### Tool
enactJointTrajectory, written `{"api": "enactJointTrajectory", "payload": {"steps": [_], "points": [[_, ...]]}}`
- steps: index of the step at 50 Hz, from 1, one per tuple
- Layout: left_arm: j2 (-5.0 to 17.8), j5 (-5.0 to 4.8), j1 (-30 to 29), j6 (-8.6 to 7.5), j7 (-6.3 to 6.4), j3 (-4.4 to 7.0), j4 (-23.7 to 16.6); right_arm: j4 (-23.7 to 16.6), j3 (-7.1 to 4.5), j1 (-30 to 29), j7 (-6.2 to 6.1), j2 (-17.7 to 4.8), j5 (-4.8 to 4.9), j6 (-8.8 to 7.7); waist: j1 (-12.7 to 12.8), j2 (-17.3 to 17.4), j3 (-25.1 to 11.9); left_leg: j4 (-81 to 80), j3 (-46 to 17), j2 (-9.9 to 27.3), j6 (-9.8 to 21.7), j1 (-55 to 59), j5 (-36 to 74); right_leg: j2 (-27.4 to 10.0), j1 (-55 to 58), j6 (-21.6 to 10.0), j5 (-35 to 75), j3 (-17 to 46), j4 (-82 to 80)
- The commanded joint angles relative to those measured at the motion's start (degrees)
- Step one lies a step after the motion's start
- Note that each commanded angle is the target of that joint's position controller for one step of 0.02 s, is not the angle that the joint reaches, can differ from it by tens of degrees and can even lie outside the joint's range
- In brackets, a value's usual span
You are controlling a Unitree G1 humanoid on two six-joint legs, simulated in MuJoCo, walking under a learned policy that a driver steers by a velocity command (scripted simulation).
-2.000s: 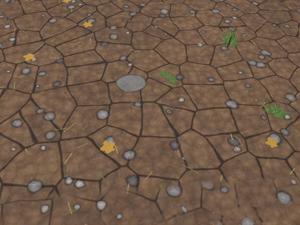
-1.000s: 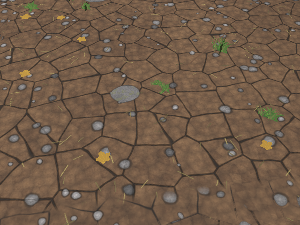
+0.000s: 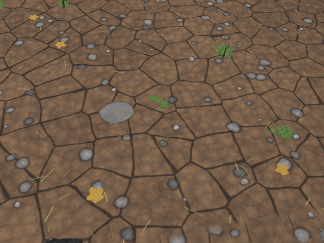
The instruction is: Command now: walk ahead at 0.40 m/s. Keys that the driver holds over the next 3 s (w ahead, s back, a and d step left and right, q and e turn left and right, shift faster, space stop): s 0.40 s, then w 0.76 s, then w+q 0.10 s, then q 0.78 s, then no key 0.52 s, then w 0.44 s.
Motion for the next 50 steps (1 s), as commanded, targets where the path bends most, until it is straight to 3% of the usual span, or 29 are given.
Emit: {"api": "enactJointTrajectory", "payload": {"steps": [1, 3, 4, 5, 6, 7, 8, 9, 10, 12, 14, 17, 19, 21, 23, 25, 27, 28, 29, 30, 31, 32, 34, 36, 41, 45, 48, 49, 50], "points": [[4.0, 0.08, -6.9, -1.07, -0.65, 0.64, -5.5, -1.6, -2.26, 0.7, -0.53, -10.4, 0.39, 0.02, 3.6, 7.7, 7.7, -0.3, -4.9, 14.5, 7.0, -6.1, 30.7, 1.8, 3.3, -1.8, 1.6, -0.3, -5.2], [7.2, 0.9, 4.1, -1.6, -0.54, 2.39, -2.4, -2.4, -2.57, -1.3, -0.66, -11.1, -0.47, 0.96, 9.6, 9.9, -0.6, 13.6, -2.7, 12.4, 3.9, -5.0, 54.6, 5.9, 18.0, -3.9, 4.0, -2.0, -5.9], [9.1, 1.08, 12.5, -1.63, -0.23, 3.35, 0.5, -3.2, -2.35, -1.7, -0.47, -10.9, -0.72, 1.17, 13.4, 9.3, -6.2, 23.9, -1.4, 9.5, 1.3, -8.5, 55.4, 5.4, 29.8, -5.3, 12.3, -1.7, -8.0], [13.2, 2.67, 20.8, -1.37, 0.43, 4.05, 2.6, -5.1, -1.57, -1.1, -0.29, -9.0, -1.89, 0.92, 14.6, 2.1, -14.4, 40.3, -0.5, 5.4, -1.4, -22.4, 33.4, -6.0, 48.6, -8.6, 34.4, 9.5, -3.2], [15.0, 3.74, 22.3, -0.77, 0.17, 3.57, 3.8, -3.3, 0.8, 10.0, 0.34, 0.1, -1.19, 0.46, 9.2, -14.6, -28.0, 63.8, -3.2, -5.0, -4.6, -35.9, -21.1, -23.8, 64.3, -21.5, 53.5, 31.4, -5.2], [9.7, 2.91, 19.8, -0.34, -0.06, 2.39, 3.3, -1.4, -0.71, 8.7, 0.38, -5.4, -0.04, -0.07, 10.3, -6.4, -29.1, 68.4, -13.1, -2.9, -4.5, -32.6, -20.8, -20.3, 55.5, -20.2, 51.6, 30.8, -8.3], [7.1, 2.0, 11.4, -0.37, 0.0, 1.39, 2.0, -3.7, -1.27, 1.9, 0.17, -6.9, 1.2, -0.04, 8.2, -5.9, -18.2, 66.6, -9.7, 0.5, -4.5, -35.8, -18.8, -17.3, 46.1, -17.5, 51.2, 20.2, -9.1], [4.8, 1.77, 6.7, -0.49, 0.14, 0.65, 1.5, -4.4, -1.27, -1.8, -0.53, -6.8, 0.66, 0.29, 6.7, -1.4, -12.5, 62.9, -7.3, 2.9, -4.9, -35.7, -15.8, -14.2, 37.7, -15.2, 47.7, 15.6, -11.3], [3.5, 1.73, 4.3, -0.54, 0.29, 0.11, 1.5, -4.5, -1.83, -3.3, -1.17, -7.0, 0.08, 1.09, 5.5, -0.1, -8.9, 59.8, -6.5, 4.1, -5.4, -34.1, -13.8, -12.4, 30.8, -14.2, 43.9, 12.6, -13.5], [5.2, 3.22, 2.6, -0.28, 0.34, 0.42, 2.1, -5.1, -1.94, -2.4, -1.88, -5.3, -0.22, 3.37, 3.2, -1.8, -7.4, 55.5, -5.4, 4.4, -5.6, -26.4, -10.6, -10.6, 20.9, -13.7, 39.8, 9.1, -16.3], [7.2, 3.88, 1.7, 0.26, 0.7, 0.84, 2.4, -6.3, -2.02, -3.2, -2.83, -4.7, -0.19, 4.93, 2.4, -3.1, -7.3, 51.4, -4.4, 3.6, -5.8, -24.4, -10.0, -10.8, 16.7, -15.1, 38.2, 7.6, -17.8], [10.1, 3.15, 1.6, 2.36, 2.25, 1.67, 2.2, -8.9, -3.12, -7.8, -3.84, -7.5, -0.54, 7.17, 3.4, -3.9, -8.0, 51.2, -3.9, 2.9, -5.5, -26.8, -7.5, -12.2, 16.8, -15.9, 25.0, 9.5, -19.6], [10.2, 2.92, 1.6, 3.63, 3.36, 1.78, 2.1, -10.1, -3.78, -10.6, -4.18, -8.5, -0.56, 8.07, 4.1, -3.6, -6.4, 52.7, -4.2, 2.7, -5.2, -28.9, -6.3, -12.5, 16.0, -15.8, 14.3, 10.7, -21.1], [8.9, 2.67, 2.3, 4.3, 4.14, 1.54, 2.5, -10.4, -3.95, -11.6, -4.23, -8.2, -0.45, 8.06, 4.5, -3.0, -6.6, 50.1, -4.4, 3.5, -4.8, -29.3, -4.4, -11.7, 16.4, -14.9, -0.5, 10.9, -22.9], [6.4, 1.99, 2.0, 4.22, 4.3, 0.93, 3.5, -9.7, -3.31, -11.4, -3.37, -5.7, -0.4, 7.05, 4.1, -6.0, -6.8, 38.2, -3.0, 4.5, -4.2, -23.4, -2.5, -8.8, 14.6, -11.7, -18.8, 9.9, -25.4], [7.8, 0.98, 3.8, 4.54, 4.22, 1.28, 5.0, -8.4, -3.58, -10.4, -2.14, -6.2, -0.14, 5.98, 3.3, -7.0, -5.8, 26.8, 1.6, 1.5, -3.0, -16.5, -0.8, -7.4, 12.9, -9.4, -28.3, 9.1, -24.8], [8.3, -0.2, 5.6, 4.76, 4.28, 1.49, 5.0, -7.3, -3.75, -9.3, -1.31, -7.1, -0.56, 5.49, 2.7, -3.6, -2.3, 17.0, 3.5, 0.0, 0.3, -14.0, -3.0, -4.8, 11.1, -5.6, -36.2, 8.7, -21.3], [5.7, 0.1, 5.0, 4.58, 4.0, 0.82, 3.9, -7.2, -3.79, -6.9, -1.22, -8.8, -1.09, 5.03, 2.6, 5.1, -1.7, 9.8, -8.8, 8.9, 3.9, -11.6, -11.2, -1.4, 6.2, -2.9, -34.5, 5.6, -9.3], [3.1, 0.46, 2.6, 3.61, 3.56, 0.58, 1.9, -7.0, -5.02, -5.0, -1.0, -14.4, -0.42, 4.72, 2.6, 17.9, 1.2, 1.0, -26.0, 19.7, 10.9, -12.5, -25.8, 6.7, -4.5, 0.1, -29.6, -3.6, 4.7], [7.8, 0.05, -2.6, 2.69, 3.39, 2.19, 0.0, -6.6, -5.68, -5.5, -0.66, -16.9, -1.68, 3.19, 1.4, 16.1, 6.8, -5.7, -36.0, 23.8, 15.2, -19.0, -32.1, 4.4, -8.6, -0.8, -25.6, 3.0, 12.6], [9.5, -0.51, -0.5, 2.17, 3.06, 3.01, 0.6, -7.8, -5.09, -10.1, -0.96, -14.5, -1.88, 1.4, 4.6, 13.4, 7.9, -5.6, -32.1, 21.8, 12.7, -18.3, -25.8, 2.6, -9.5, -1.6, -19.6, 5.5, 15.8], [9.3, 0.04, 2.6, 2.01, 2.8, 3.36, 2.6, -8.2, -4.61, -12.3, -0.92, -12.1, -1.27, 0.13, 6.1, 12.1, 6.4, -4.5, -26.6, 19.0, 9.8, -15.6, -18.3, 1.9, -9.4, -1.6, -15.8, 5.7, 16.8], [7.9, 0.97, 2.9, 1.65, 2.53, 3.73, 3.8, -7.5, -4.21, -10.5, -0.72, -9.7, 0.0, -0.85, 5.5, 9.4, 3.9, -3.7, -19.5, 16.5, 7.4, -10.8, -9.1, 1.0, -9.9, -1.1, -10.4, 4.7, 17.4], [5.1, 0.9, 1.7, 1.24, 2.08, 3.48, 3.9, -5.9, -3.82, -6.0, -0.67, -7.8, -0.02, -1.21, 4.4, 8.4, 2.4, -3.4, -15.1, 14.9, 7.2, -8.1, -2.2, 0.6, -9.5, -0.3, -6.1, 3.1, 15.8], [2.6, 0.42, -5.1, 0.64, 1.38, 2.37, 1.5, -5.3, -4.43, -2.6, -1.01, -10.2, -0.16, -0.9, 1.4, 9.6, 3.6, -4.0, -9.8, 14.0, 7.9, -10.0, 3.7, 0.8, -3.6, 1.7, -1.8, 0.4, 2.6], [3.4, -0.07, -7.2, 0.19, 0.56, 1.86, 0.2, -4.4, -5.09, -0.8, -0.68, -11.3, 0.62, -0.51, 0.4, 10.1, 5.3, -2.0, -8.6, 15.3, 8.7, -10.3, 6.1, 1.2, 1.2, 0.8, -4.9, -1.1, -3.5], [5.5, -0.26, -3.3, -0.2, 0.11, 2.41, 0.4, -4.2, -5.66, -2.0, -0.47, -11.9, 1.25, 0.11, 3.5, 11.2, 4.7, 1.8, -8.6, 17.2, 7.9, -10.3, 11.5, 1.9, 9.0, -1.7, -7.5, -1.6, -7.1], [6.8, -0.2, 2.1, -0.27, 0.22, 3.23, 2.0, -4.7, -5.64, -3.7, -0.51, -11.9, 1.31, 0.27, 6.7, 10.9, 2.3, 6.9, -6.9, 16.0, 6.9, -11.8, 20.1, 3.3, 16.7, -2.7, -6.9, -2.5, -8.4], [9.5, -0.39, 11.1, -0.31, 0.58, 4.79, 4.8, -5.2, -5.22, -4.8, -0.47, -10.7, 1.07, 0.3, 10.7, 8.7, -3.2, 17.3, -3.7, 13.0, 5.2, -15.0, 29.5, 3.9, 29.1, -4.3, -6.5, -2.1, -9.1]]}}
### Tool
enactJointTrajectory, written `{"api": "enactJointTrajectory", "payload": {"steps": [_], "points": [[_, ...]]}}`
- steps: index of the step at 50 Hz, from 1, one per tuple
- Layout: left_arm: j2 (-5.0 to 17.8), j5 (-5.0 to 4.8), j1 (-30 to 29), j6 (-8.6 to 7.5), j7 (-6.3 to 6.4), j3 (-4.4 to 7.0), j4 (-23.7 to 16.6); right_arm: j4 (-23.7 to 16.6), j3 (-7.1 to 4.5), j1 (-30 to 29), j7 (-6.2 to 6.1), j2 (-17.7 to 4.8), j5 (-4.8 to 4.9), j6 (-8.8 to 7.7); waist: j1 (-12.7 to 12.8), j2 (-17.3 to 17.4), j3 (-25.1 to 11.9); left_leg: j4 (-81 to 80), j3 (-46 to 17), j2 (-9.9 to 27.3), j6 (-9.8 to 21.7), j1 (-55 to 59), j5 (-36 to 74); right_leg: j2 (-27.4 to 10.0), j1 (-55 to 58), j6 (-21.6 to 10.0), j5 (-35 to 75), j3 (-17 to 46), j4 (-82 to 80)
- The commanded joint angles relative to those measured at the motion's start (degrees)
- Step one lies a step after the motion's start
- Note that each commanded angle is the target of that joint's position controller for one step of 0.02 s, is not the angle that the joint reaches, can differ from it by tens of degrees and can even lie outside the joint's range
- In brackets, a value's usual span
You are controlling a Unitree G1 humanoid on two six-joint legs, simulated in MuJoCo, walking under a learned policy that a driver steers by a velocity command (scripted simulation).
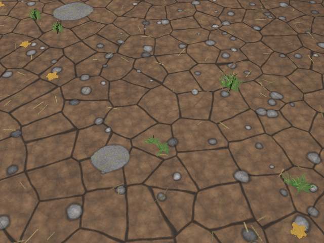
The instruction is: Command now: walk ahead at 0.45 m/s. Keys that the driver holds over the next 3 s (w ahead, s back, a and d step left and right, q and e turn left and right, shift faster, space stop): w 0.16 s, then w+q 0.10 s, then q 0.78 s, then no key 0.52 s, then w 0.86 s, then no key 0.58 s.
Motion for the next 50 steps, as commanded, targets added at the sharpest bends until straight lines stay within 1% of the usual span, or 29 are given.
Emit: {"api": "enactJointTrajectory", "payload": {"steps": [1, 2, 3, 4, 5, 6, 8, 9, 12, 16, 18, 20, 22, 24, 25, 26, 27, 28, 29, 30, 32, 34, 36, 39, 41, 45, 48, 49, 50], "points": [[13.7, 0.3, 21.8, -0.8, 0.96, 4.71, 2.9, -4.8, -0.63, -4.2, -0.02, -7.1, -0.87, -0.29, 14.2, -0.2, -10.9, 29.0, 0.4, 5.1, 6.0, -21.3, 24.9, -9.0, 35.2, -6.4, -4.2, 12.0, -1.6], [17.4, 0.82, 26.4, -0.39, 0.68, 5.22, 4.3, -6.4, 1.19, -0.7, 0.16, 0.2, -0.8, -1.64, 11.9, -17.5, -16.7, 48.2, 0.7, -5.0, 2.6, -41.6, -7.0, -21.4, 48.5, -14.5, -16.6, 38.9, -11.0], [12.6, 1.0, 23.3, -0.87, 0.49, 3.61, 3.8, -6.2, -0.12, -3.7, 0.25, -5.3, 0.48, -2.98, 12.2, -12.0, -13.3, 57.6, -7.0, -2.6, 3.6, -47.0, -9.2, -20.7, 44.1, -13.7, -20.0, 42.2, -14.3], [9.2, 1.01, 17.8, -1.17, 0.46, 2.55, 2.5, -7.3, -0.79, -6.9, 0.55, -7.7, 1.42, -3.78, 10.5, -9.8, -7.0, 59.2, -6.4, 0.5, 5.2, -50.0, -4.3, -19.1, 38.0, -11.6, -16.1, 33.8, -14.2], [7.1, 1.18, 13.5, -1.31, 0.25, 1.89, 1.3, -7.3, -0.91, -8.6, 0.32, -7.8, 1.21, -3.9, 8.7, -5.3, -3.9, 57.4, -5.1, 3.3, 5.7, -47.5, 1.2, -16.7, 31.0, -10.1, -10.3, 27.1, -15.2], [5.5, 1.57, 11.1, -1.39, 0.0, 1.42, 0.8, -7.5, -1.28, -9.9, 0.02, -7.3, 0.44, -3.67, 7.4, -3.6, -1.2, 54.3, -4.6, 4.7, 5.6, -45.6, 5.0, -14.5, 25.3, -9.5, -5.7, 22.3, -16.7], [3.8, 2.05, 11.2, -1.46, 0.1, 0.84, 1.5, -7.5, -1.36, -8.7, -0.03, -5.1, 0.11, -2.5, 5.2, -4.8, 0.0, 50.5, -4.3, 6.2, 5.5, -40.7, 8.2, -11.9, 19.7, -9.1, 0.6, 16.5, -19.2], [4.2, 1.97, 11.9, -1.58, 0.42, 0.91, 2.1, -7.5, -1.27, -8.7, 0.04, -4.1, 0.24, -1.85, 4.5, -4.5, 0.8, 49.0, -3.9, 6.5, 5.1, -40.9, 8.9, -11.8, 18.8, -9.2, 4.0, 14.1, -19.9], [6.3, 2.39, 14.3, -1.86, 1.51, 1.29, 3.2, -9.6, -1.2, -13.7, 0.28, -4.1, -0.09, -0.81, 4.7, -2.6, 3.3, 42.2, -4.1, 6.2, 3.7, -45.4, 15.1, -12.1, 18.4, -9.2, 11.3, 9.0, -21.5], [6.9, 2.76, 13.7, -1.63, 2.55, 0.95, 2.8, -12.7, 0.04, -21.9, 1.63, -2.5, -0.57, -1.18, 6.0, -2.3, 5.0, 24.8, -0.5, 2.1, 4.3, -38.4, 27.5, -8.5, 14.4, -6.0, 25.5, -1.4, -20.8], [7.8, 2.37, 16.0, -1.26, 3.13, 0.93, 3.4, -14.5, 0.48, -25.9, 2.5, -2.4, -0.72, -1.09, 7.3, -1.9, 4.4, 20.6, 1.5, 0.5, 4.5, -35.7, 30.7, -9.1, 16.5, -5.3, 29.4, -3.3, -19.1], [8.6, 1.82, 16.7, -0.19, 3.68, 1.09, 3.6, -16.2, 0.31, -27.1, 3.46, -3.6, -0.71, -0.74, 7.1, -2.7, 3.6, 17.7, 1.9, -0.6, 5.3, -36.0, 28.8, -10.5, 21.9, -4.5, 33.1, -4.3, -15.1], [10.1, 1.34, 15.8, 1.12, 4.39, 1.62, 2.9, -17.1, -0.45, -24.8, 4.44, -5.9, -1.01, -0.56, 5.0, -4.1, 1.1, 17.0, 2.8, -2.6, 6.9, -33.5, 23.0, -11.9, 26.4, -3.4, 42.7, -4.5, -8.3], [10.7, 1.31, 13.8, 2.44, 4.99, 1.95, 1.2, -15.2, -2.36, -14.7, 5.01, -9.8, -1.0, -0.66, 0.1, -3.6, -4.2, 13.4, 4.3, -6.2, 9.0, -22.4, 21.7, -10.4, 26.6, -1.4, 46.1, -5.4, 6.8], [10.5, 1.71, 14.6, 2.52, 4.89, 1.79, 0.3, -14.6, -3.53, -9.9, 4.28, -12.9, -1.19, -0.65, -2.1, 0.4, -7.6, 9.3, -0.4, -4.1, 11.1, -11.7, 34.1, -6.8, 20.3, 1.4, 34.5, -6.3, 20.5], [4.1, 4.56, 21.0, 1.91, 3.99, 0.12, -1.1, -15.8, -4.12, -10.2, 3.0, -17.7, -1.66, 0.02, 3.8, 15.0, -14.4, 16.7, -18.8, 10.3, 19.0, 7.2, 62.0, 1.2, 0.9, 5.1, -15.3, -6.2, 41.5], [3.9, 3.21, 23.6, 0.61, 2.8, -0.81, -1.8, -17.9, -3.32, -10.2, 3.04, -17.3, -2.33, -0.02, 3.5, 15.2, -25.8, 10.6, -40.5, 20.1, 29.3, 16.4, 57.9, 7.5, -9.6, 5.9, -33.7, 5.6, 56.3], [8.8, 1.44, 18.7, 0.09, 2.15, 0.6, -2.6, -19.6, -2.79, -12.6, 2.97, -14.2, -2.28, 0.5, 1.4, 6.6, -23.8, 7.7, -34.9, 16.5, 26.2, 11.3, 48.1, 3.6, -11.7, 4.7, -28.6, 10.3, 57.3], [8.9, 0.63, 14.2, 0.38, 2.38, 0.77, -4.2, -20.4, -2.15, -17.1, 2.66, -11.9, -1.41, 0.77, 2.4, 2.5, -15.9, 5.7, -28.2, 13.3, 22.7, 3.2, 39.8, 1.5, -13.5, 4.3, -23.3, 9.0, 53.5], [8.5, 1.28, 12.8, 1.15, 3.14, 0.96, -3.9, -20.8, -1.71, -19.7, 2.4, -10.6, -0.95, 1.1, 4.0, -1.9, -10.2, 3.6, -24.1, 10.9, 20.3, -5.8, 34.4, -0.6, -12.7, 4.7, -20.2, 8.4, 48.8], [9.0, 1.97, 12.8, 3.13, 4.07, 1.63, -4.7, -21.4, -1.64, -21.3, 2.04, -10.4, -1.93, 1.67, 6.4, 1.5, -6.7, 0.7, -21.5, 7.6, 18.5, -17.5, 26.8, -1.7, -5.9, 4.7, -17.4, 8.4, 41.2], [7.0, 2.33, 13.9, 3.86, 4.61, 1.37, -4.9, -22.1, -2.12, -21.5, 1.71, -11.6, -2.39, 1.85, 7.2, 4.5, -6.5, 0.2, -19.0, 5.4, 18.0, -21.7, 27.3, -0.5, -3.1, 5.4, -15.9, 7.2, 34.5], [6.6, 2.55, 12.6, 4.08, 5.07, 1.33, -5.6, -22.5, -2.61, -20.5, 0.89, -12.8, -1.93, 2.26, 6.5, 5.2, -7.8, 0.6, -19.6, 5.1, 17.9, -21.3, 25.4, 0.2, -3.6, 6.5, -14.2, 7.6, 29.5], [7.0, 2.4, 9.6, 4.54, 5.25, 1.51, -6.9, -23.7, -2.75, -20.8, -0.14, -13.2, -1.29, 3.32, 5.5, 6.3, -8.1, 0.0, -22.0, 4.0, 16.1, -21.6, 10.7, 0.6, -4.1, 7.4, -9.8, 8.8, 24.3], [7.2, 2.27, 7.9, 4.4, 5.15, 1.58, -7.8, -24.1, -2.72, -21.0, -0.52, -13.1, -1.27, 3.83, 4.9, 7.8, -6.9, -0.4, -23.7, 3.2, 15.0, -22.2, 4.4, 1.3, -3.7, 7.6, -8.8, 9.1, 20.8], [7.5, 1.67, 7.0, 3.02, 4.38, 1.62, -8.7, -24.8, -2.74, -19.9, -0.86, -12.8, -1.43, 4.78, 4.1, 9.6, -6.6, 1.2, -27.3, 3.0, 14.1, -19.8, 5.4, 2.7, -0.4, 6.9, -10.1, 9.1, 12.9], [8.1, 1.24, 11.8, 2.13, 3.39, 2.15, -7.7, -25.7, -2.52, -20.6, -1.11, -12.4, -0.68, 5.66, 6.9, 10.1, -6.4, 4.8, -28.5, 1.0, 11.6, -20.4, 8.9, 2.9, 8.7, 4.6, -4.7, 7.5, -2.0], [10.8, 1.78, 14.2, 2.09, 3.3, 3.0, -7.3, -25.8, -2.06, -19.1, -1.24, -10.9, -0.42, 5.89, 7.2, 7.1, -6.8, 9.2, -25.9, -1.9, 8.9, -24.8, 4.5, -2.8, 15.4, 2.5, -2.2, 10.8, -7.0], [15.8, 3.2, 13.4, 2.62, 3.64, 4.0, -8.0, -26.4, -1.41, -16.9, -1.09, -7.7, -0.31, 5.9, 4.5, -7.3, -6.4, 23.2, -14.8, -9.6, 5.4, -34.6, -6.7, -16.4, 20.7, -3.4, 1.6, 23.8, -10.3]]}}
Over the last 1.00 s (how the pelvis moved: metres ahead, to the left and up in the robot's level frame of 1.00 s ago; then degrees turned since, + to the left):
0.27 -0.06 0.00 0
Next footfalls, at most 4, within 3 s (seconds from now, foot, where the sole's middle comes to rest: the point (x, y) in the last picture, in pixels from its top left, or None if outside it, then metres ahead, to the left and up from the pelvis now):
0.50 left None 0.43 0.09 -0.77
0.98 right None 0.47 -0.12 -0.77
1.36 left None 0.32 0.10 -0.77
1.84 right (175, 235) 0.51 -0.08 -0.77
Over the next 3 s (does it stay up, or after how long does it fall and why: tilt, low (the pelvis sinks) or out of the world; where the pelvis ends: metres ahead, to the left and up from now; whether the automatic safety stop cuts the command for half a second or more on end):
stays up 0.83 0.22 0.00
